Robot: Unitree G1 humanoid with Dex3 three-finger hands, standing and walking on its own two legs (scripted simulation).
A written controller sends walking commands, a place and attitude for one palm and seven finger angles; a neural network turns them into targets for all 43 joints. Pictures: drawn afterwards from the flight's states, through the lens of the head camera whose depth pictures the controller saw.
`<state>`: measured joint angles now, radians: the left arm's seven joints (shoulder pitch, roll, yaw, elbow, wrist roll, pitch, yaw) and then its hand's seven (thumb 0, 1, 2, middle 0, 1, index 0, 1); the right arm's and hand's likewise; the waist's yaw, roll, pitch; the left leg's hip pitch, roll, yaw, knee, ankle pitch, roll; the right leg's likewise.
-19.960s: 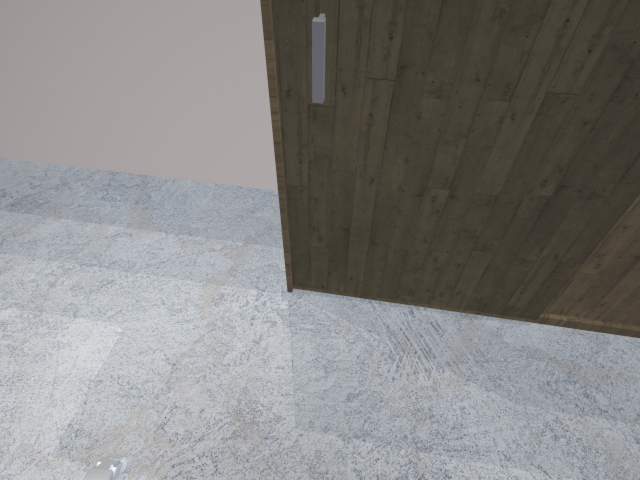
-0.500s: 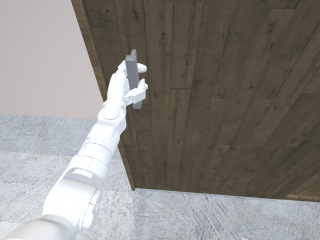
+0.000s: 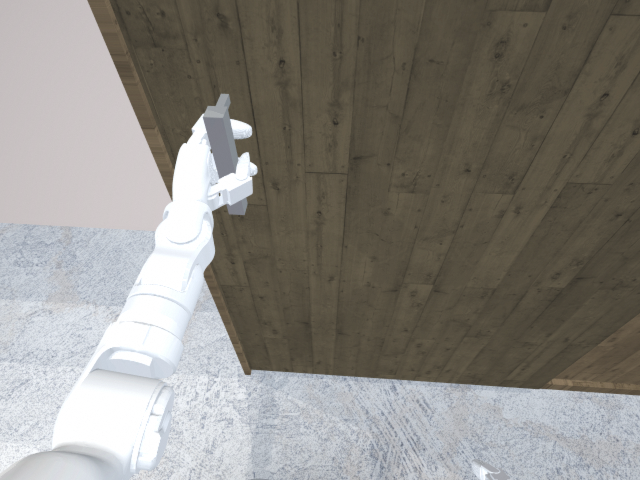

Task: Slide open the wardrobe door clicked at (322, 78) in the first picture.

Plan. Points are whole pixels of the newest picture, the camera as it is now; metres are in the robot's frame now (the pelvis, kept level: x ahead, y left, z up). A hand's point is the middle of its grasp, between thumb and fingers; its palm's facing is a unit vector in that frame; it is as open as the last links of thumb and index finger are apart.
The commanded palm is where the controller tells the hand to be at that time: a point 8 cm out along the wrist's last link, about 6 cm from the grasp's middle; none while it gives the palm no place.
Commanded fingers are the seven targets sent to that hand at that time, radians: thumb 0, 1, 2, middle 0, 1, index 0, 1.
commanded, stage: step sideways, sliding the door along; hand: left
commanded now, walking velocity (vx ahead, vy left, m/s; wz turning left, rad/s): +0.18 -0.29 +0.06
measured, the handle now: (231, 157) +0.47 +0.18 +0.14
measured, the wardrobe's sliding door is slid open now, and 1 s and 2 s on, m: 0.00 0.16 0.43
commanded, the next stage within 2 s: none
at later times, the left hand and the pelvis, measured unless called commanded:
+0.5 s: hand (276, 177) +0.44 +0.11 +0.14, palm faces +0.42 -0.90 -0.12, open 6.2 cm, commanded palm +0.40 +0.08 +0.15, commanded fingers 0.00 0.90 0.90 -0.45 -1.40 -0.45 -1.40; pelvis +0.09 -0.14 -0.02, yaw +9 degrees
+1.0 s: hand (374, 183) +0.44 -0.01 +0.14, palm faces +0.38 -0.92 -0.08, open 6.2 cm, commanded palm +0.40 -0.03 +0.14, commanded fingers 0.00 0.90 0.90 -0.45 -1.40 -0.45 -1.40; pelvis +0.15 -0.22 -0.02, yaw +11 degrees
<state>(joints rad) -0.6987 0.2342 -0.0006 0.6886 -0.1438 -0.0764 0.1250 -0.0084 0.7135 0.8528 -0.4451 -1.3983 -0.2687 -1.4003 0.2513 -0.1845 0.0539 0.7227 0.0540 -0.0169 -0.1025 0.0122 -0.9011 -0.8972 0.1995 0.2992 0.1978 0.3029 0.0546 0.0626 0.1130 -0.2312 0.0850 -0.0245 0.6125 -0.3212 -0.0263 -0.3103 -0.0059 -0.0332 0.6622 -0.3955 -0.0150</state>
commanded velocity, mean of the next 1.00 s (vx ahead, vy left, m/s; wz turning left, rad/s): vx -0.20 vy -0.18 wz -0.12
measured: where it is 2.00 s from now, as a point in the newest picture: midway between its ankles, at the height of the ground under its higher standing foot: outside the picture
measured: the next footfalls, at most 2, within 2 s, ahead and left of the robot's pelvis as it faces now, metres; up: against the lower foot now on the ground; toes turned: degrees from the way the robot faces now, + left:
right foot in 0.04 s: +0.10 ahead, -0.16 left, +0.00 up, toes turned -2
right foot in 0.46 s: +0.22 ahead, -0.28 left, +0.00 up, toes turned +4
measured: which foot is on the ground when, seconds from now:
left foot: down 0.00-0.48, up 0.50-0.62, down 0.64-1.00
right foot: up 0.00-0.02, down 0.04-0.18, up 0.20-0.44, down 0.46-0.64, up 0.66-0.94, down 0.96-1.00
